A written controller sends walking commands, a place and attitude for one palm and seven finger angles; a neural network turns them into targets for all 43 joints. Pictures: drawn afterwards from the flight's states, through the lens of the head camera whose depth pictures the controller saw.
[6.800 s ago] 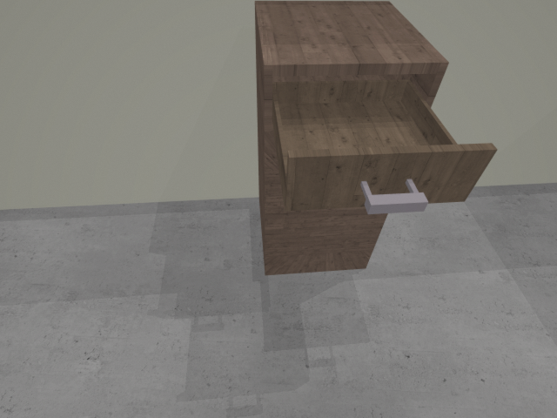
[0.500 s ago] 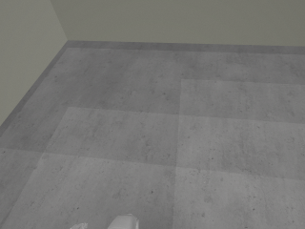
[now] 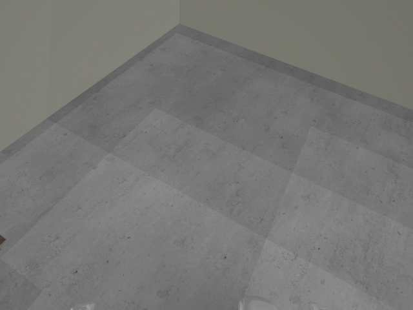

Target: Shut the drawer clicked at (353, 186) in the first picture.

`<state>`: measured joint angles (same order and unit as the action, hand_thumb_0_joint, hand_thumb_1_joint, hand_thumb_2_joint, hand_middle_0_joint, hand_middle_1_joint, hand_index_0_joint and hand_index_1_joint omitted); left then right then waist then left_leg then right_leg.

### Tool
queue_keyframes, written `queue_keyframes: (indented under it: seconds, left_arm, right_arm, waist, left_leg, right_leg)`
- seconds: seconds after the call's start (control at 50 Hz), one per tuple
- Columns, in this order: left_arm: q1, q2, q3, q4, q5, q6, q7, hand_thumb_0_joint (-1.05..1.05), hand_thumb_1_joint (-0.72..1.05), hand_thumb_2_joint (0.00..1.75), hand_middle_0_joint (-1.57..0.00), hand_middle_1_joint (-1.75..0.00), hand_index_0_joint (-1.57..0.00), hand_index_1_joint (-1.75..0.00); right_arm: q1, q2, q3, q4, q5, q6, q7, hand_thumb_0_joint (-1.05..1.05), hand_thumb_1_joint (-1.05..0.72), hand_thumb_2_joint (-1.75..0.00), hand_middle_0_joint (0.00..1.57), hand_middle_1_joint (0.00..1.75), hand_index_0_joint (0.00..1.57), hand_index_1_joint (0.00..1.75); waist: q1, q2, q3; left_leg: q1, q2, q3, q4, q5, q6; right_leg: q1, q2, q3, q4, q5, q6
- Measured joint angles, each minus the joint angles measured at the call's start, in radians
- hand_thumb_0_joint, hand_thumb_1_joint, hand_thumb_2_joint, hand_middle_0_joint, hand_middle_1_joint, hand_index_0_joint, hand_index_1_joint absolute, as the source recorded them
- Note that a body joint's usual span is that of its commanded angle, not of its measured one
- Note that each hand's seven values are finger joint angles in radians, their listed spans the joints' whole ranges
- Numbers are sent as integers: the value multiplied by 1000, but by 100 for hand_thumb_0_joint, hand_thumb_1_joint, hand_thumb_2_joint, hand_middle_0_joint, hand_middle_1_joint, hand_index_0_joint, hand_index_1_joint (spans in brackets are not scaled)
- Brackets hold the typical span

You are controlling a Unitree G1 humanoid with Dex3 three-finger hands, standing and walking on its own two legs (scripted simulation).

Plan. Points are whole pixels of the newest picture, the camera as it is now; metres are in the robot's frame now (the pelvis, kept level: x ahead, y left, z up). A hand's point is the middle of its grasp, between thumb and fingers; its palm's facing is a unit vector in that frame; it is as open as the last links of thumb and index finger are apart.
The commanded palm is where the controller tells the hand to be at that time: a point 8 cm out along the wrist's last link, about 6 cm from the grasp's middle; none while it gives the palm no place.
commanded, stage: turn to face it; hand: left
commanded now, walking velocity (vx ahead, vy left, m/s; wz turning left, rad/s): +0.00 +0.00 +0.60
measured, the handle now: out of the picture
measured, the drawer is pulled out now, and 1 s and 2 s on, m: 0.29 0.29 0.29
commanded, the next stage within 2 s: take the last steps up to it in 1.74 s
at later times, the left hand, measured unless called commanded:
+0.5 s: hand out of the picture +0.04 +0.16 -0.14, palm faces +0.29 -0.91 -0.28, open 7.4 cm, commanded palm none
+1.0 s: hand out of the picture -0.07 +0.22 -0.16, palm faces +0.60 -0.76 -0.25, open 7.4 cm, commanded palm none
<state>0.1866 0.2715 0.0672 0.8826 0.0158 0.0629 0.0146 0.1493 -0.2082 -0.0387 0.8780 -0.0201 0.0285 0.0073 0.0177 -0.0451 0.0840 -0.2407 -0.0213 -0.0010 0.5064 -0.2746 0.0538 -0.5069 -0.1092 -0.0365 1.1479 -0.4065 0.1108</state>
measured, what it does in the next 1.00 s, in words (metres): steps on the spot, turning left: right foot, then left foot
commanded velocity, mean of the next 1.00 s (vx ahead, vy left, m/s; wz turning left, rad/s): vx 0.00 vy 0.00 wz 0.60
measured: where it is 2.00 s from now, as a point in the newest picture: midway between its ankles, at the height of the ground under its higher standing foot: outside the picture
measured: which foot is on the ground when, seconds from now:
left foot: down 0.00-0.28, up 0.30-0.68, down 0.70-1.00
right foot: up 0.00-0.26, down 0.28-0.72, up 0.74-1.00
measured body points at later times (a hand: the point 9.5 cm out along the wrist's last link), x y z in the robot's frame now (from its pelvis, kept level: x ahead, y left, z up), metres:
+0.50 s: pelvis +0.00 -0.05 +0.00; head +0.04 -0.07 +0.45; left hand +0.03 +0.21 -0.12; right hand +0.11 -0.30 -0.16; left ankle -0.07 +0.08 -0.65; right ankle +0.01 -0.16 -0.74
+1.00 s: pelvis -0.02 -0.01 +0.00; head +0.00 +0.03 +0.45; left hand -0.10 +0.26 -0.15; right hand +0.21 -0.16 -0.12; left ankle -0.06 +0.07 -0.74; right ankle +0.07 -0.16 -0.66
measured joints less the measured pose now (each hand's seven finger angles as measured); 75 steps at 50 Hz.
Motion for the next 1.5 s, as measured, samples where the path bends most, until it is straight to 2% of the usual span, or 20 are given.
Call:
queue_keyframes:
  seconds: [0.14,0.26,0.3,0.36,0.42,0.46,0.64,0.7,0.72,0.76,0.82,0.88,1.06,1.14,1.18,1.22,1.28,1.36,1.42,1.5]
  left_arm:
    - [-65,-18,-6,-42,-2,-3,2,1,91,90,-20,-30,-20,-30]
    - [-93,-44,-20,-68,-12,-25,3,1,91,90,-20,-30,-20,-30]
    - [-87,-56,-26,-73,-9,-43,7,1,90,90,-20,-30,-20,-30]
    - [-64,-80,-42,-68,-2,-48,10,1,90,90,-21,-30,-20,-30]
    - [-32,-93,-45,-57,0,-43,12,1,90,90,-21,-30,-20,-30]
    - [-15,-95,-44,-48,2,-42,12,1,90,90,-21,-30,-20,-30]
    - [41,-63,-31,-21,14,-39,7,1,90,90,-21,-30,-21,-30]
    - [65,-37,-19,-11,9,-31,4,1,90,90,-21,-30,-21,-30]
    - [71,-25,-13,-6,5,-26,3,1,90,90,-21,-30,-21,-30]
    - [65,-3,-2,10,2,-3,8,1,90,90,-21,-30,-20,-30]
    - [51,10,7,28,3,19,10,1,90,90,-20,-30,-20,-30]
    - [32,11,8,19,3,12,1,1,91,90,-20,-30,-20,-30]
    - [-33,-13,-4,-28,-1,0,1,1,91,90,-20,-30,-20,-30]
    - [-56,-35,-14,-48,-7,-11,3,1,91,90,-20,-30,-20,-30]
    - [-56,-45,-20,-60,-11,-25,3,1,90,90,-20,-30,-20,-30]
    - [-49,-59,-27,-65,-4,-45,6,1,90,90,-20,-30,-20,-30]
    - [-25,-85,-42,-61,0,-48,10,1,90,90,-21,-30,-20,-30]
    - [11,-99,-44,-43,1,-44,11,1,90,90,-21,-30,-20,-30]
    - [27,-99,-43,-33,4,-48,12,1,90,90,-21,-30,-20,-30]
    - [47,-94,-40,-20,10,-52,10,1,90,90,-21,-30,-21,-30]
  right_arm:
    - [48,4,-10,14,-6,10,4,0,-91,-90,20,30,21,30]
    - [87,-13,-29,26,-6,22,2,1,-91,-90,20,30,21,30]
    - [97,-25,-41,34,2,28,2,1,-91,-90,20,30,21,30]
    - [105,-44,-57,45,-1,46,1,1,-91,-90,20,30,21,30]
    - [105,-57,-63,54,-6,58,14,1,-91,-90,20,30,20,30]
    - [102,-60,-63,54,-6,60,20,1,-91,-90,20,30,20,30]
    - [30,-50,-44,38,3,58,29,1,-91,-90,20,30,20,30]
    - [11,-49,-36,15,4,37,30,1,-91,-90,20,30,20,30]
    - [4,-46,-35,8,2,25,29,1,-91,-90,20,30,20,30]
    - [-11,-34,-29,-3,3,8,25,1,-91,-90,20,30,20,30]
    - [-8,-22,-18,-13,-1,-2,10,0,-91,-90,20,30,20,30]
    - [1,-15,-9,-12,-3,-1,2,0,-91,-90,20,30,20,30]
    - [40,2,-7,1,-6,9,5,0,-91,-90,20,30,21,30]
    - [56,-5,-16,8,-10,21,5,0,-91,-90,20,30,21,30]
    - [65,-12,-24,13,-7,27,5,0,-91,-90,20,30,21,30]
    - [72,-25,-37,20,1,33,4,1,-91,-90,20,30,21,30]
    - [80,-45,-54,35,-4,49,5,1,-91,-90,20,30,21,30]
    - [89,-58,-61,50,-8,57,20,1,-91,-90,20,30,20,30]
    - [89,-56,-57,56,-6,62,24,1,-91,-90,20,30,20,30]
    - [63,-51,-47,63,-4,67,22,1,-91,-90,20,30,20,30]
  waist:
    - [-36,21,-15]
    - [-67,62,-19]
    - [-64,80,-21]
    - [-71,100,-21]
    - [-68,98,-23]
    - [-67,91,-19]
    - [-22,31,24]
    - [-8,11,21]
    - [-7,-3,18]
    - [1,-25,24]
    - [-1,-16,13]
    - [-3,-4,3]
    - [-29,25,-20]
    - [-48,53,-21]
    - [-51,68,-26]
    - [-47,89,-27]
    - [-54,110,-28]
    - [-58,103,-31]
    - [-55,85,-23]
    - [-35,59,-3]
  left_leg:
    - [-16,-24,-75,-18,28,-8]
    - [-73,-47,-148,46,14,-42]
    - [-109,-54,-159,120,-34,-58]
    - [-204,-53,-101,416,-190,-81]
    - [-264,-17,-42,637,-151,-102]
    - [-275,12,-21,679,-123,-115]
    - [-164,67,58,347,-148,-121]
    - [-78,53,92,144,-43,-103]
    - [-70,40,95,117,-39,-60]
    - [-87,25,86,152,-64,-19]
    - [-73,26,53,117,-51,-14]
    - [-45,15,17,47,-6,-12]
    - [-37,-25,-84,-21,49,-20]
    - [-67,-38,-133,11,43,-40]
    - [-91,-49,-156,46,30,-56]
    - [-134,-56,-166,142,-51,-73]
    - [-230,-59,-111,450,-179,-86]
    - [-286,-8,-41,683,-110,-108]
    - [-275,30,-20,671,-94,-122]
    - [-222,58,9,520,-126,-125]
  right_leg:
    - [44,30,37,-187,-2,3]
    - [186,89,22,-502,48,-18]
    - [232,96,3,-596,114,-73]
    - [252,71,-43,-582,87,-122]
    - [286,44,-76,-614,91,-121]
    - [302,27,-100,-628,96,-119]
    - [301,-47,-203,-588,67,-90]
    - [274,-77,-236,-508,23,-64]
    - [244,-94,-224,-447,3,-57]
    - [164,-78,-131,-262,-127,-40]
    - [66,-31,-57,-50,-120,-26]
    - [14,-11,-18,14,-29,-15]
    - [44,31,30,-171,-4,-3]
    - [119,69,26,-347,-19,-15]
    - [185,85,16,-492,49,-23]
    - [222,91,-6,-569,89,-90]
    - [249,69,-51,-567,72,-131]
    - [299,39,-97,-616,82,-130]
    - [318,18,-135,-634,83,-130]
    - [321,-7,-176,-629,73,-123]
